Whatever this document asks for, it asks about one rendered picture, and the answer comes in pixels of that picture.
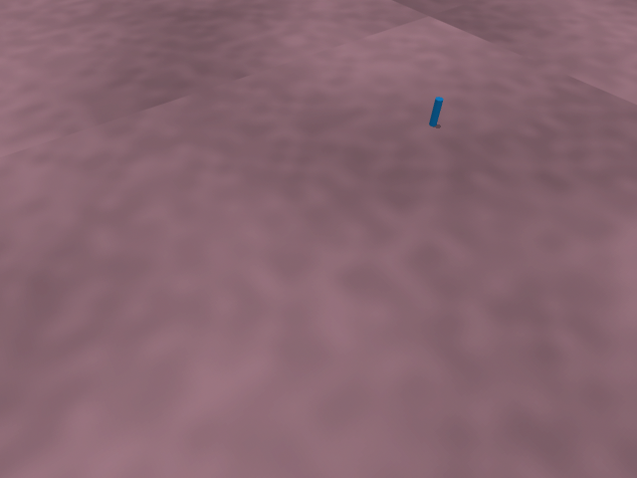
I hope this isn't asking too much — can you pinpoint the can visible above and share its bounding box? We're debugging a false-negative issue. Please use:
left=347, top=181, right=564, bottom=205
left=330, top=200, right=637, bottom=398
left=429, top=97, right=443, bottom=126

